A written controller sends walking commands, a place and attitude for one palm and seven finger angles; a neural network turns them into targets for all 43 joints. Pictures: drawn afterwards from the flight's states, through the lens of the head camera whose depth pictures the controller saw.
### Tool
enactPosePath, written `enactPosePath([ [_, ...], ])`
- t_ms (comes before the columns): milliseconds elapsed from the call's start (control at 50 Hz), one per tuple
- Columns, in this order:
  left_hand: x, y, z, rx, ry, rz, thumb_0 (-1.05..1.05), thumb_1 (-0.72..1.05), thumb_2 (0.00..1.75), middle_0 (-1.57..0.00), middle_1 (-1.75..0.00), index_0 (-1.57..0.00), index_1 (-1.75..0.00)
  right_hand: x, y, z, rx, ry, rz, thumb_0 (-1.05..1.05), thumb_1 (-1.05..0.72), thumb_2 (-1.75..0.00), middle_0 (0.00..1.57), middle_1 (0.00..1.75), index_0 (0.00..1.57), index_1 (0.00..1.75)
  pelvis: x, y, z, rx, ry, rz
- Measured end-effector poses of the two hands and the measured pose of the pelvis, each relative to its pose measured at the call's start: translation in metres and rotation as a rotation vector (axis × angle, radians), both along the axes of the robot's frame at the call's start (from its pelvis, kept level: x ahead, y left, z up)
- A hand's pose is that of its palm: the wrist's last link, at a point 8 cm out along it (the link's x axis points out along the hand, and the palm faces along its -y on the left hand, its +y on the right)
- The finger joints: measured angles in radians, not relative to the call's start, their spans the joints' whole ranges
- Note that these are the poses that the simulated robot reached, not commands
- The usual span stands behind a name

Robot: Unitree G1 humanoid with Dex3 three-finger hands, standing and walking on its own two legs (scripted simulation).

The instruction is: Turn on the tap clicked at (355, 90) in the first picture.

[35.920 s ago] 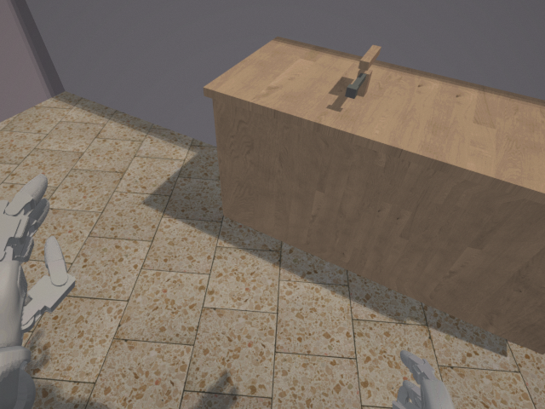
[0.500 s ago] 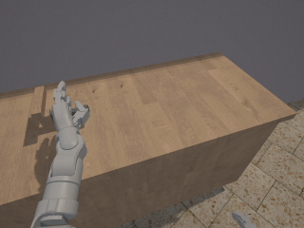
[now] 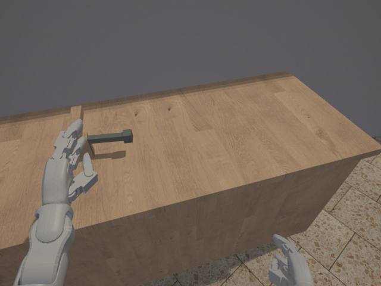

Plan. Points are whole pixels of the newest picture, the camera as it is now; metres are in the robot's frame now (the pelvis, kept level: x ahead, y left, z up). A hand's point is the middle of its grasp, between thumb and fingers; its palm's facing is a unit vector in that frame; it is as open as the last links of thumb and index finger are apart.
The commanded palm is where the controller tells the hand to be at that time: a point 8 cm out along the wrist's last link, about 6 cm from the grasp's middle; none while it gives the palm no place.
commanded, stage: draw the hand back beside the body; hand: left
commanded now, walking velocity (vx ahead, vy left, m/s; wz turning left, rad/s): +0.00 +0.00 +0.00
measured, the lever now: (127, 136) +0.50 +0.23 +0.02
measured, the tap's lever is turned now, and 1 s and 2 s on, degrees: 81 81 81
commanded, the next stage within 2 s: step back with the hand held close in 0.74 s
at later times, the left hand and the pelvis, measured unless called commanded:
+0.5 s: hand (54, 197) +0.21 +0.24 +0.16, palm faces +0.41 -0.84 -0.34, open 7.4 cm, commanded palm +0.17 +0.28 +0.17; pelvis +0.01 +0.00 +0.00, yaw +1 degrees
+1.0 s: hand (54, 191) +0.21 +0.24 +0.17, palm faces +0.43 -0.83 -0.37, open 7.4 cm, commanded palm +0.15 +0.27 +0.17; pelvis +0.00 -0.01 +0.00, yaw +2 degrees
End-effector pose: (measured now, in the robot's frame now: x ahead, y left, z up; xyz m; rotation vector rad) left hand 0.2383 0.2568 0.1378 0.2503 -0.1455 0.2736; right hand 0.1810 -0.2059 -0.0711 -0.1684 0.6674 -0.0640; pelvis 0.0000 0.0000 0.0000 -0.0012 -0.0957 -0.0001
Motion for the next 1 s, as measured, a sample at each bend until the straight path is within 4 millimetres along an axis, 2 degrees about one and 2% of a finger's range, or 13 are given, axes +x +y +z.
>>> enactPosePath([
  [180,-0.030,0.017,0.020,0.055,-0.058,0.056,0.02,0.90,0.90,-0.20,-0.26,-0.20,-0.26,0.000,0.002,-0.007,-0.017,0.032,0.033,0.01,-0.90,-0.89,0.20,0.30,0.20,0.30,0.005,0.005,0.001,-0.003,-0.006,0.010],
  [360,-0.052,0.020,0.023,0.097,-0.042,0.082,0.02,0.90,0.90,-0.21,-0.29,-0.21,-0.29,0.007,-0.005,-0.005,-0.026,0.025,0.027,0.01,-0.90,-0.89,0.20,0.30,0.20,0.30,0.010,0.002,0.000,-0.004,-0.002,0.012],
  [540,-0.077,0.025,0.035,0.157,-0.052,0.142,0.02,0.89,0.90,-0.21,-0.30,-0.21,-0.30,0.017,-0.012,-0.003,-0.032,-0.007,0.035,0.01,-0.90,-0.90,0.20,0.30,0.20,0.30,0.013,-0.004,-0.001,-0.008,0.000,0.020],
  [800,-0.074,0.015,0.027,0.124,-0.045,0.142,0.02,0.89,0.90,-0.21,-0.30,-0.21,-0.30,0.020,-0.014,-0.002,-0.029,-0.028,0.038,0.01,-0.90,-0.90,0.20,0.30,0.20,0.30,0.010,-0.012,-0.002,-0.005,-0.002,0.026],
  [900,-0.073,0.013,0.034,0.142,-0.063,0.132,0.02,0.89,0.90,-0.21,-0.30,-0.21,-0.30,0.018,-0.016,-0.003,-0.027,-0.027,0.032,0.01,-0.90,-0.90,0.20,0.30,0.20,0.30,0.010,-0.012,-0.002,-0.007,-0.003,0.025],
  [960,-0.071,0.018,0.045,0.189,-0.105,0.133,0.02,0.89,0.90,-0.22,-0.30,-0.21,-0.30,0.014,-0.017,-0.004,-0.032,-0.011,0.032,0.01,-0.90,-0.90,0.20,0.30,0.20,0.30,0.005,-0.012,-0.003,-0.013,0.022,0.030],
  [1000,-0.071,0.021,0.045,0.206,-0.099,0.127,0.02,0.89,0.90,-0.21,-0.30,-0.21,-0.30,0.010,-0.018,-0.005,-0.035,0.008,0.023,0.01,-0.90,-0.90,0.20,0.30,0.20,0.30,0.001,-0.011,-0.003,-0.014,0.041,0.028],
])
